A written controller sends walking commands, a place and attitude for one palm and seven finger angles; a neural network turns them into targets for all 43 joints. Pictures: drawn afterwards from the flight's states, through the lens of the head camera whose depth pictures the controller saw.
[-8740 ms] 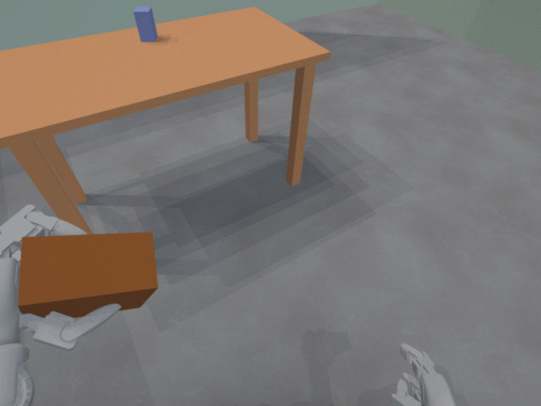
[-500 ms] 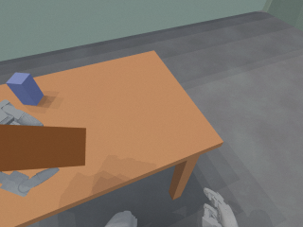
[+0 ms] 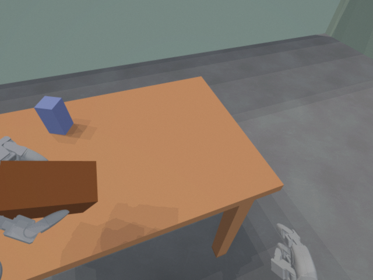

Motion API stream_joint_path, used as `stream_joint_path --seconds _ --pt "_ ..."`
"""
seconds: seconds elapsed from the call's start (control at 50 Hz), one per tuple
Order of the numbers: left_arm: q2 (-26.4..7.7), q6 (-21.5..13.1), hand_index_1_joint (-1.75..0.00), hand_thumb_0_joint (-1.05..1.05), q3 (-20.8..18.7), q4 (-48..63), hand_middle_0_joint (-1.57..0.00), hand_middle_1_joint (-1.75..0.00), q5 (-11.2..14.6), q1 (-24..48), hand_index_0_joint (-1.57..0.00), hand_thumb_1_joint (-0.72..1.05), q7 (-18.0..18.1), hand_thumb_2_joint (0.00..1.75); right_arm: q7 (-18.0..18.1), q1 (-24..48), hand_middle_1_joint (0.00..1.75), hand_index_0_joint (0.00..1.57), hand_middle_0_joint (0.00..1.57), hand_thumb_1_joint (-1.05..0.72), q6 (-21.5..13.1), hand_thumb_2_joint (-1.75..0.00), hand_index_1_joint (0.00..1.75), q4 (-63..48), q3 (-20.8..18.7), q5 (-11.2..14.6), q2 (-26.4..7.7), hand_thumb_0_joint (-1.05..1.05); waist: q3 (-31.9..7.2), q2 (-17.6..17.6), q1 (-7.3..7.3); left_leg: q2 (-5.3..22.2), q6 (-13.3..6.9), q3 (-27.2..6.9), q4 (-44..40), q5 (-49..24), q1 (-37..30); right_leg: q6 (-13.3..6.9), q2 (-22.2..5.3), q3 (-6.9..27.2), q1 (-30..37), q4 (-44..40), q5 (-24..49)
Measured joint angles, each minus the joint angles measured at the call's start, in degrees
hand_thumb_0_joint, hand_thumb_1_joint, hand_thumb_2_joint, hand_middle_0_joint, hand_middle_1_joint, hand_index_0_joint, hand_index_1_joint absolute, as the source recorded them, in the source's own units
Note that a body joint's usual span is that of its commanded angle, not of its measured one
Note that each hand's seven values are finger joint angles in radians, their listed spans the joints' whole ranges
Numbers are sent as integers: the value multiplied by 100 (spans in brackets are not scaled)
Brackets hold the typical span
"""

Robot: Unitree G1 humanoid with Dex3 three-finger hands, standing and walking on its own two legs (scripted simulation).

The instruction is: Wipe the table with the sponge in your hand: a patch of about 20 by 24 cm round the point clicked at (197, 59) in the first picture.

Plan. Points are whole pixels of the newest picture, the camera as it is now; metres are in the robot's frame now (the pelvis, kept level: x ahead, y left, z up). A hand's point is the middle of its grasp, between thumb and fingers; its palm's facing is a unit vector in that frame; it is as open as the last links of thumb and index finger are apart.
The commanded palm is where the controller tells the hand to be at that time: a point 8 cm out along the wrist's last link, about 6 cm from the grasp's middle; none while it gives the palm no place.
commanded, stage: come to a stop and stand still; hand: left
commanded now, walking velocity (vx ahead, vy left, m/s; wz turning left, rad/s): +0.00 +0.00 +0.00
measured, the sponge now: (62, 190) +0.22 +0.22 +0.15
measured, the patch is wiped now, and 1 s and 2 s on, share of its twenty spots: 0.00 0.00 0.00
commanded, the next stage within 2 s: look again from close up in 0.40 s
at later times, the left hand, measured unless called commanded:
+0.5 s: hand (30, 197) +0.20 +0.26 +0.16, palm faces +0.40 -0.82 -0.42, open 10.4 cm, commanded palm +0.15 +0.29 +0.17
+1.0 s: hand (24, 168) +0.24 +0.29 +0.17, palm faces +0.40 -0.84 -0.38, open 10.4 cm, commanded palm +0.18 +0.31 +0.17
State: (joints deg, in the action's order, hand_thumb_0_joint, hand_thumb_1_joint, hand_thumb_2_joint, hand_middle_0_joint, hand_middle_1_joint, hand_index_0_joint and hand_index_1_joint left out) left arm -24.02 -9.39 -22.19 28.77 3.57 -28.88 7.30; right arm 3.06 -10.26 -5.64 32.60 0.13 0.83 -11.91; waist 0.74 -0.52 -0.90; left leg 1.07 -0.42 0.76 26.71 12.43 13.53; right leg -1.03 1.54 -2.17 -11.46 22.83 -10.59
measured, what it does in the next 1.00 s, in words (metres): stands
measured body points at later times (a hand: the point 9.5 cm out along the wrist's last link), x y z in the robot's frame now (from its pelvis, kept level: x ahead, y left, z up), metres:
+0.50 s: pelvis -0.01 +0.01 +0.00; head +0.00 +0.01 +0.45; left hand +0.17 +0.30 +0.18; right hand +0.15 -0.22 -0.08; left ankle +0.02 +0.11 -0.74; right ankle +0.02 -0.11 -0.74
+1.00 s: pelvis +0.02 +0.03 +0.00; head +0.06 +0.07 +0.45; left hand +0.22 +0.33 +0.19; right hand +0.20 -0.18 -0.07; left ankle +0.02 +0.11 -0.74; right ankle +0.02 -0.11 -0.74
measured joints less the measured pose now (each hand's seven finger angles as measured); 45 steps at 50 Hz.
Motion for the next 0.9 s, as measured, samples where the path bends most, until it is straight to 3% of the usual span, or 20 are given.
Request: stream_joint_path --seconds 0.1,0.18,0.26,0.34,0.42,0.5,0.54,0.6,0.66,0.74,0.8,0.9 --pt "510 329 -135 -1 264 -619 -69 -135 -48 376 -71 -52 75 100 31 -132 30 20 20 -90 -11 -90 30 208 89 5 2 1 -20 -110 -152 -43 -48 17 -79 -92 -58 44 -42 15 57 -74 87" --pt "774 443 -135 -1 643 -549 -69 -135 -152 535 -71 -52 88 100 23 -170 30 21 20 -90 -54 -89 30 295 156 -30 77 1 62 -31 -147 -64 -70 3 -101 -151 -61 57 -61 0 75 -111 146" --pt "570 310 -135 -1 690 -193 -69 -135 -201 556 -71 -52 70 100 2 -151 30 21 20 -90 -107 -89 30 247 179 -64 168 1 181 92 -17 -71 -75 -10 -113 -202 -19 55 -68 -13 38 -124 195" --pt "211 99 -135 -1 358 56 -69 -135 -186 384 -71 -52 67 100 -22 -191 30 21 20 -90 -126 -89 30 148 147 -66 176 1 204 112 115 -85 -79 -9 -139 -226 31 59 -81 -12 -22 -126 208" --pt "106 7 -134 -1 118 32 -69 -135 -141 132 -71 -52 65 100 -31 -274 30 21 20 -90 -118 -89 30 156 91 -40 88 1 138 26 135 -98 -87 -5 -153 -208 54 75 -94 -7 -43 -141 189" --pt "268 75 -134 -1 191 -159 -69 -135 -129 42 -71 -52 52 100 -11 -307 30 21 20 -90 -111 -89 30 266 44 -20 -12 1 87 -47 54 -102 -93 5 -135 -158 39 87 -98 5 -30 -128 145" --pt "-100 -88 -134 -1 95 -588 -69 -135 -443 782 -72 -52 -232 100 9 -428 30 20 20 -90 -252 -90 30 274 -13 -77 -28 1 140 -17 -195 -75 -84 -47 42 -103 198 80 -76 -54 -134 -23 105" --pt "-237 -310 -134 -1 -202 -1230 -69 -135 -262 1488 -71 -52 -206 100 -113 -269 30 20 20 -90 -326 -90 30 380 24 -27 -22 1 262 70 -315 -34 -56 21 86 -91 223 37 -39 14 -204 40 110" --pt "116 -328 -134 -1 -136 -1137 -69 -135 -136 1402 -71 -52 -127 100 -228 -186 30 20 20 -90 -442 -89 30 290 -4 -15 -51 1 301 56 -208 -66 -106 122 51 -65 160 90 -74 116 -198 67 88" --pt "467 -464 -134 -1 441 -534 -69 -135 -169 750 -71 -52 -229 100 -290 -163 30 20 20 -90 -528 -89 30 203 -9 -10 -16 1 248 98 -46 -150 -187 210 -23 -10 64 178 -157 205 -161 86 7" --pt "278 -587 -134 -1 544 -260 -69 -135 -200 423 -71 -52 -342 100 -256 -159 30 20 20 -90 -510 -90 30 166 39 -25 101 1 241 230 31 -190 -208 206 -48 33 22 206 -195 202 -131 101 -63" --pt "-179 -605 -134 -1 15 -259 -69 -135 -81 487 -71 -52 -306 100 -193 -153 30 20 20 -90 -453 -90 30 114 114 -25 231 1 304 408 3 -217 -207 134 -23 98 0 213 -221 130 -64 90 -138"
